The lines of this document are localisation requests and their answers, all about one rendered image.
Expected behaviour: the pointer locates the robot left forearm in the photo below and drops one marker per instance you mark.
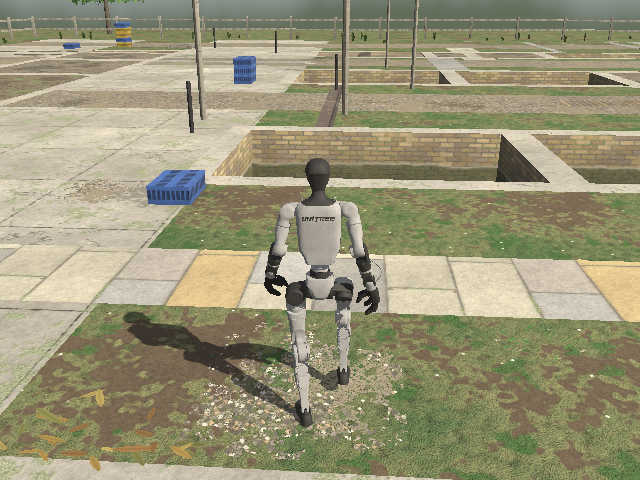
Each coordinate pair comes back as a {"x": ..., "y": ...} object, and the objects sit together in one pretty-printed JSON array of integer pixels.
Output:
[{"x": 272, "y": 264}]

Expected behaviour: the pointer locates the robot left upper arm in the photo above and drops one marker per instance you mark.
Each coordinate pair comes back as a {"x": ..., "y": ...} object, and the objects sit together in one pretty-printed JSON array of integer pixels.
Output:
[{"x": 287, "y": 212}]

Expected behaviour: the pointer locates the left robot hand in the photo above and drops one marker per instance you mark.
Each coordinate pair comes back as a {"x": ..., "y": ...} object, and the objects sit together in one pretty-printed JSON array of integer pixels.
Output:
[{"x": 279, "y": 281}]

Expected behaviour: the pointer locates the robot right upper arm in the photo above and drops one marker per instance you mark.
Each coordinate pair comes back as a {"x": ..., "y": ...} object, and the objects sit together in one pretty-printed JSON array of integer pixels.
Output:
[{"x": 350, "y": 211}]

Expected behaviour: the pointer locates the right robot hand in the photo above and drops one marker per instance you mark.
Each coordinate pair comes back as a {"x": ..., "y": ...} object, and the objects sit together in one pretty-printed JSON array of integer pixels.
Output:
[{"x": 374, "y": 299}]

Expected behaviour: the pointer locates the robot right forearm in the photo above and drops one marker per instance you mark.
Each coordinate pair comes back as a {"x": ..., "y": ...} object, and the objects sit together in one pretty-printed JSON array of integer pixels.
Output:
[{"x": 366, "y": 271}]

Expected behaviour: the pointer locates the robot right shin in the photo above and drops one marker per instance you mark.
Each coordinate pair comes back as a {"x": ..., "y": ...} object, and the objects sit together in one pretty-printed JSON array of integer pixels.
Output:
[{"x": 343, "y": 341}]

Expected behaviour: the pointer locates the robot head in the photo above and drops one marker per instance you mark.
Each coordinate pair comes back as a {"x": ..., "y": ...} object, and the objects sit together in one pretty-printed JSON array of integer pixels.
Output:
[{"x": 318, "y": 172}]

